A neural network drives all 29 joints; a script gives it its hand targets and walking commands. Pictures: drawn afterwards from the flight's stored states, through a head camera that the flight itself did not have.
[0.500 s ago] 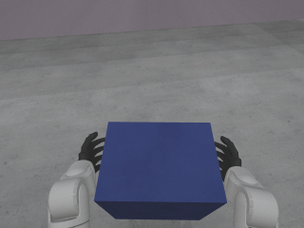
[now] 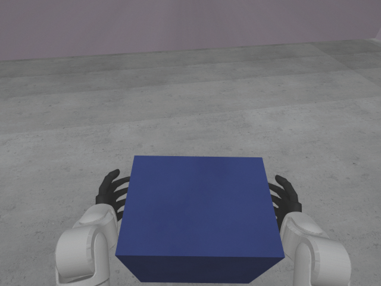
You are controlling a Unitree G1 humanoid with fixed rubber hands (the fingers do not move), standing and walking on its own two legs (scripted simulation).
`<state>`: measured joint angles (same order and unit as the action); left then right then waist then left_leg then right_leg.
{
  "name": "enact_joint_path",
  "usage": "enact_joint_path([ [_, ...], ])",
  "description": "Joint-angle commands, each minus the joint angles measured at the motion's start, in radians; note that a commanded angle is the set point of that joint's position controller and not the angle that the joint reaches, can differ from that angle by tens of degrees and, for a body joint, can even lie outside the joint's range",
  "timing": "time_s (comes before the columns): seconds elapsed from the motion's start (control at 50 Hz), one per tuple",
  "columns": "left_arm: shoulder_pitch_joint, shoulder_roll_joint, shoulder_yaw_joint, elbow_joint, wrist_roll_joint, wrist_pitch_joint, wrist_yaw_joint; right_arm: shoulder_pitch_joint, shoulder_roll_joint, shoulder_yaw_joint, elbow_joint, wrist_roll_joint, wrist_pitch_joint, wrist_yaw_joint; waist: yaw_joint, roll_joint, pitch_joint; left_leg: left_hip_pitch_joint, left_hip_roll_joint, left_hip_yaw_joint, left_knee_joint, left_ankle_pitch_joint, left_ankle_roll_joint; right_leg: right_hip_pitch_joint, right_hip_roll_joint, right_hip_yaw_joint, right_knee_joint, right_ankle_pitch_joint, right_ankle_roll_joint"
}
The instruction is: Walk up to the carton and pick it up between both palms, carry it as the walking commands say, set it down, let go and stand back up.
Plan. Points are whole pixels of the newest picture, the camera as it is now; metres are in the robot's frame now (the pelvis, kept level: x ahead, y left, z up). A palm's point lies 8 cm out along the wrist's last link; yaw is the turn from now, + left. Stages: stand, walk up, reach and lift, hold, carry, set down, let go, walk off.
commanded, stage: carry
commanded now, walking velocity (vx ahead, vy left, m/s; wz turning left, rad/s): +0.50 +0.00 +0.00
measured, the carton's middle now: (196, 225) +0.24 +0.00 +0.04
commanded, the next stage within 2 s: none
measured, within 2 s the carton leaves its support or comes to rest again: neither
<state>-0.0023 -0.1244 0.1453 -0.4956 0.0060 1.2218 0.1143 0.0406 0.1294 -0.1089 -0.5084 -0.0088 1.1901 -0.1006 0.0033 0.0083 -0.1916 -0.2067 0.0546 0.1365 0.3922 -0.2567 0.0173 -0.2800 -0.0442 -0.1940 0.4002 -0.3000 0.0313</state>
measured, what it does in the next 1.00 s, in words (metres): walks ahead: left foot, then right foot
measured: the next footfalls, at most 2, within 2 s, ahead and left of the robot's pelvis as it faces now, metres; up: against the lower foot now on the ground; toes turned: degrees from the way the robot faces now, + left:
left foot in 0.42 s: +0.33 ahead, +0.12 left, +0.00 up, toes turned +10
right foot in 0.94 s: +0.67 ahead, -0.07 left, +0.00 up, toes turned -11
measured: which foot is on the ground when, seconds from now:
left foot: down 0.00-0.02, up 0.04-0.40, down 0.42-0.98, up 1.00-1.00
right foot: down 0.00-0.42, up 0.44-0.92, down 0.94-1.00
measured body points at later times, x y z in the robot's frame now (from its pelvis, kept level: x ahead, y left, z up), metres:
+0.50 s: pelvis +0.22 +0.04 -0.02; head +0.22 +0.05 +0.43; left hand +0.47 +0.21 +0.06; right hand +0.46 -0.12 +0.06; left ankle +0.29 +0.11 -0.74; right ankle +0.05 -0.08 -0.68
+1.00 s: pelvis +0.55 +0.01 -0.03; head +0.55 +0.01 +0.42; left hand +0.78 +0.18 +0.05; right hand +0.79 -0.15 +0.05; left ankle +0.32 +0.10 -0.69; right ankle +0.64 -0.06 -0.75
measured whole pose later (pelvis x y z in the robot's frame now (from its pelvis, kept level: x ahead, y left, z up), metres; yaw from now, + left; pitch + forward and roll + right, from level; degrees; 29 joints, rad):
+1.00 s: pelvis +0.55 +0.01 -0.03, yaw +2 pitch +3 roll -2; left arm 0.04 -0.13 0.09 -0.54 0.02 1.16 0.09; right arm 0.09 0.13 -0.12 -0.59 -0.02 1.15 -0.07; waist 0.01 0.04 -0.07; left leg -0.09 0.09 0.10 0.87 -0.46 0.00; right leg -0.45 -0.02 -0.28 0.56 -0.16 -0.11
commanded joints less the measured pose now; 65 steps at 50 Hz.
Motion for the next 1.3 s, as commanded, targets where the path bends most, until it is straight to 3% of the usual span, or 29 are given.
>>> enact_joint_path([
  [0.0,-0.338,-0.611,-0.667,-0.069,-0.215,-0.026,-0.065,-0.355,0.579,0.615,-0.045,0.155,0.003,0.045,0.009,-0.091,-0.071,-0.286,0.084,-0.025,0.181,-0.201,0.029,0.367,-0.173,0.216,-0.202,-0.178,-0.073],
  [0.02,-0.329,-0.605,-0.660,-0.047,-0.202,-0.032,-0.064,-0.403,0.576,0.635,-0.079,0.168,0.001,0.053,0.024,-0.277,-0.038,-0.529,-0.010,0.053,0.385,-0.227,-0.019,0.447,-0.372,0.577,-0.291,-0.383,-0.187],
  [0.04,-0.356,-0.631,-0.677,-0.068,-0.222,-0.038,-0.069,-0.447,0.594,0.649,-0.106,0.185,-0.004,0.062,0.023,-0.224,0.012,-0.638,0.035,-0.057,0.529,-0.228,-0.020,0.399,-0.449,0.662,-0.350,-0.406,-0.259],
  [0.06,-0.385,-0.664,-0.686,-0.090,-0.233,-0.046,-0.075,-0.478,0.619,0.664,-0.115,0.204,-0.010,0.069,0.020,-0.123,0.022,-0.642,0.076,-0.116,0.578,-0.157,-0.022,0.363,-0.420,0.595,-0.337,-0.363,-0.255],
  [0.08,-0.401,-0.683,-0.693,-0.104,-0.237,-0.053,-0.081,-0.470,0.644,0.667,-0.099,0.209,-0.014,0.074,0.019,-0.081,0.017,-0.631,0.087,-0.122,0.596,-0.083,-0.030,0.347,-0.382,0.513,-0.338,-0.312,-0.224],
  [0.14,-0.387,-0.703,-0.720,-0.135,-0.251,-0.067,-0.096,-0.388,0.678,0.662,-0.074,0.197,-0.030,0.080,0.015,-0.084,0.006,-0.549,0.064,-0.072,0.522,0.053,-0.049,0.335,-0.276,0.284,-0.309,0.003,-0.176],
  [0.32,-0.314,-0.659,-0.736,-0.180,-0.262,-0.062,-0.113,-0.326,0.645,0.675,-0.139,0.175,-0.029,0.072,0.038,-0.186,0.062,-0.324,-0.013,0.062,0.167,0.149,-0.029,0.317,-0.215,0.097,-0.209,0.354,-0.139],
  [0.38,-0.313,-0.627,-0.744,-0.196,-0.257,-0.055,-0.107,-0.295,0.621,0.661,-0.128,0.168,-0.026,0.074,0.007,-0.161,-0.014,-0.037,-0.071,0.136,0.051,0.126,0.006,0.266,-0.190,-0.001,0.021,0.590,-0.082],
  [0.4,-0.325,-0.608,-0.748,-0.202,-0.247,-0.052,-0.106,-0.264,0.613,0.653,-0.107,0.168,-0.027,0.074,-0.017,-0.102,-0.092,0.203,-0.060,0.093,0.052,0.070,0.038,0.131,-0.151,-0.032,0.216,0.580,-0.045],
  [0.42,-0.340,-0.594,-0.757,-0.212,-0.242,-0.048,-0.109,-0.263,0.592,0.645,-0.096,0.162,-0.029,0.074,-0.037,0.071,-0.146,0.369,0.132,-0.236,-0.042,-0.122,0.094,-0.090,-0.078,-0.038,0.494,0.354,-0.008],
  [0.44,-0.331,-0.617,-0.772,-0.224,-0.250,-0.045,-0.114,-0.264,0.600,0.646,-0.081,0.168,-0.034,0.078,-0.025,0.310,-0.169,0.477,0.369,-0.710,-0.213,-0.184,0.198,-0.376,0.083,-0.003,0.730,-0.172,0.014],
  [0.46,-0.324,-0.655,-0.771,-0.196,-0.258,-0.050,-0.119,-0.302,0.636,0.665,-0.121,0.192,-0.037,0.084,-0.014,0.203,-0.175,0.444,0.378,-0.644,-0.199,-0.121,0.208,-0.406,0.006,0.149,0.834,-0.187,-0.015],
  [0.5,-0.350,-0.729,-0.777,-0.179,-0.260,-0.062,-0.135,-0.341,0.710,0.675,-0.115,0.198,-0.053,0.103,-0.008,0.061,-0.117,0.278,0.309,-0.437,-0.213,-0.028,0.169,-0.364,-0.080,0.189,0.781,-0.069,-0.028],
  [0.52,-0.353,-0.758,-0.781,-0.170,-0.250,-0.073,-0.137,-0.352,0.738,0.686,-0.105,0.208,-0.061,0.113,-0.006,0.040,-0.088,0.230,0.287,-0.368,-0.228,0.006,0.146,-0.337,-0.101,0.184,0.714,-0.029,-0.025],
  [0.54,-0.338,-0.773,-0.780,-0.158,-0.236,-0.083,-0.138,-0.345,0.751,0.692,-0.102,0.213,-0.068,0.121,-0.004,0.042,-0.078,0.204,0.267,-0.299,-0.239,0.023,0.132,-0.302,-0.107,0.166,0.662,0.006,-0.021],
  [0.6,-0.297,-0.771,-0.774,-0.153,-0.208,-0.096,-0.125,-0.333,0.723,0.708,-0.121,0.230,-0.076,0.135,-0.006,0.091,-0.027,0.186,0.255,-0.232,-0.288,0.049,0.131,-0.324,-0.095,0.114,0.528,0.056,-0.010],
  [0.68,-0.271,-0.733,-0.763,-0.163,-0.193,-0.086,-0.104,-0.312,0.672,0.701,-0.139,0.233,-0.061,0.138,-0.008,0.117,0.031,0.231,0.206,-0.116,-0.268,0.214,0.111,-0.366,-0.066,0.046,0.371,0.157,-0.003],
  [0.82,-0.314,-0.693,-0.772,-0.204,-0.216,-0.063,-0.095,-0.279,0.632,0.681,-0.168,0.215,-0.040,0.117,-0.029,0.149,0.105,0.321,0.205,-0.042,-0.216,0.511,0.104,-0.331,-0.005,-0.043,0.161,0.247,-0.033],
  [0.88,-0.297,-0.672,-0.766,-0.206,-0.223,-0.062,-0.090,-0.299,0.622,0.694,-0.194,0.227,-0.036,0.110,-0.015,0.167,0.040,0.321,0.184,0.034,-0.063,0.767,0.057,-0.130,0.057,-0.090,0.084,0.230,-0.054],
  [0.92,-0.248,-0.652,-0.752,-0.185,-0.226,-0.060,-0.087,-0.295,0.603,0.701,-0.198,0.227,-0.030,0.105,0.022,0.112,-0.117,0.156,0.122,0.105,0.278,0.756,0.027,0.280,0.064,-0.098,0.069,0.183,-0.086],
  [0.94,-0.229,-0.634,-0.742,-0.182,-0.220,-0.060,-0.089,-0.308,0.591,0.709,-0.196,0.226,-0.027,0.105,0.046,-0.014,-0.173,-0.058,0.076,0.104,0.549,0.514,-0.002,0.455,-0.150,0.178,0.010,0.029,-0.146],
  [0.96,-0.218,-0.638,-0.737,-0.149,-0.222,-0.059,-0.094,-0.303,0.597,0.718,-0.205,0.224,-0.022,0.105,0.041,-0.346,-0.233,-0.370,-0.095,0.030,0.849,-0.155,-0.023,0.617,-0.411,0.707,-0.162,0.020,-0.306],
  [0.98,-0.256,-0.684,-0.754,-0.178,-0.255,-0.066,-0.102,-0.320,0.634,0.714,-0.179,0.226,-0.028,0.110,0.032,-0.229,-0.209,-0.479,-0.041,-0.119,0.997,-0.216,-0.005,0.580,-0.403,0.668,-0.164,0.173,-0.322],
  [1.0,-0.299,-0.727,-0.761,-0.183,-0.255,-0.073,-0.107,-0.344,0.684,0.720,-0.159,0.239,-0.035,0.120,0.029,-0.111,-0.191,-0.500,0.010,-0.179,1.013,-0.164,0.005,0.526,-0.384,0.586,-0.127,0.314,-0.299],
  [1.02,-0.314,-0.763,-0.772,-0.186,-0.256,-0.078,-0.117,-0.343,0.720,0.723,-0.143,0.234,-0.043,0.125,0.022,-0.020,-0.159,-0.467,0.056,-0.186,0.924,-0.102,-0.003,0.437,-0.356,0.486,-0.137,0.349,-0.247],
  [1.04,-0.318,-0.783,-0.782,-0.177,-0.262,-0.084,-0.128,-0.337,0.739,0.717,-0.127,0.224,-0.054,0.128,0.018,0.000,-0.129,-0.436,0.087,-0.181,0.826,-0.063,-0.016,0.381,-0.324,0.403,-0.159,0.306,-0.205],
  [1.06,-0.338,-0.801,-0.797,-0.186,-0.274,-0.094,-0.138,-0.346,0.758,0.719,-0.139,0.218,-0.068,0.129,0.016,-0.024,-0.107,-0.396,0.095,-0.159,0.759,-0.036,-0.027,0.323,-0.296,0.328,-0.186,0.262,-0.175],
  [1.12,-0.298,-0.763,-0.794,-0.174,-0.285,-0.101,-0.155,-0.290,0.750,0.713,-0.115,0.185,-0.080,0.111,0.016,-0.105,-0.038,-0.415,0.079,-0.092,0.599,0.027,-0.039,0.306,-0.266,0.241,-0.259,0.272,-0.174],
  [1.28,-0.257,-0.657,-0.751,-0.208,-0.278,-0.095,-0.152,-0.287,0.701,0.741,-0.173,0.187,-0.065,0.079,0.034,-0.151,0.092,-0.417,0.026,0.052,0.224,0.264,-0.034,0.379,-0.168,0.027,-0.257,0.510,-0.141],
])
